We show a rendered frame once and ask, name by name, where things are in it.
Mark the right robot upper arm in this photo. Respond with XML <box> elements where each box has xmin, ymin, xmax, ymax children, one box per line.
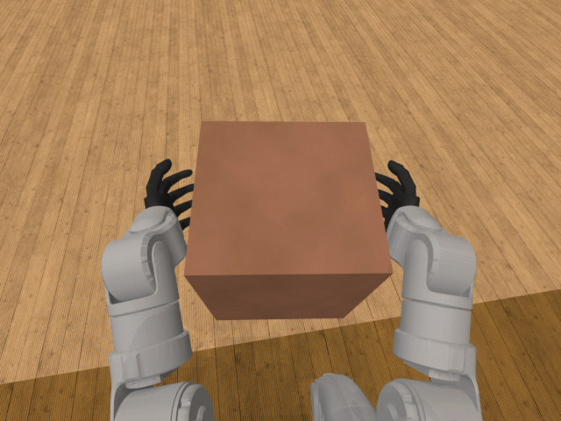
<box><xmin>376</xmin><ymin>378</ymin><xmax>481</xmax><ymax>421</ymax></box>

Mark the robot right hand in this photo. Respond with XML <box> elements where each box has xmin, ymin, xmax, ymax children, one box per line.
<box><xmin>374</xmin><ymin>161</ymin><xmax>420</xmax><ymax>232</ymax></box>

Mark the robot left hand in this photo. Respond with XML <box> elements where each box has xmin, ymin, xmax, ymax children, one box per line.
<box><xmin>144</xmin><ymin>159</ymin><xmax>194</xmax><ymax>230</ymax></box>

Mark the left robot upper arm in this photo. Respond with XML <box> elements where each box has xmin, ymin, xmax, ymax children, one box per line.
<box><xmin>114</xmin><ymin>381</ymin><xmax>215</xmax><ymax>421</ymax></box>

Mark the robot right forearm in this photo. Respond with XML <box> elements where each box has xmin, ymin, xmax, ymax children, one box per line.
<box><xmin>386</xmin><ymin>205</ymin><xmax>483</xmax><ymax>421</ymax></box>

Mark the robot left forearm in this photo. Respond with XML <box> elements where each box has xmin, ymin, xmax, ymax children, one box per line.
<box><xmin>101</xmin><ymin>206</ymin><xmax>193</xmax><ymax>421</ymax></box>

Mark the carton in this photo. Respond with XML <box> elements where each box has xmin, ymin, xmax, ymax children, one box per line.
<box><xmin>184</xmin><ymin>121</ymin><xmax>394</xmax><ymax>320</ymax></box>

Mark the right robot thigh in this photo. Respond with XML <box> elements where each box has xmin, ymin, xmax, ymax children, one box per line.
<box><xmin>310</xmin><ymin>374</ymin><xmax>377</xmax><ymax>421</ymax></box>

